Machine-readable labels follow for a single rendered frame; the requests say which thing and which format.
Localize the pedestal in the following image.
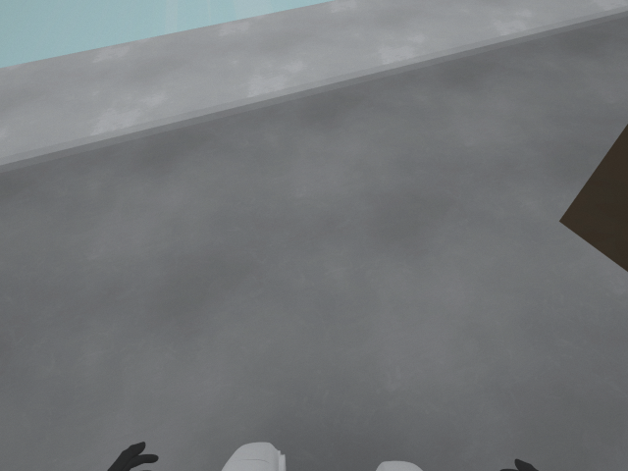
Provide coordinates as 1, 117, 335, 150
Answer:
559, 125, 628, 272

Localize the robot left thigh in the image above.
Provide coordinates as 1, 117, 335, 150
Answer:
222, 443, 286, 471

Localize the left robot hand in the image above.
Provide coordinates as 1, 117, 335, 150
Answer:
107, 442, 159, 471

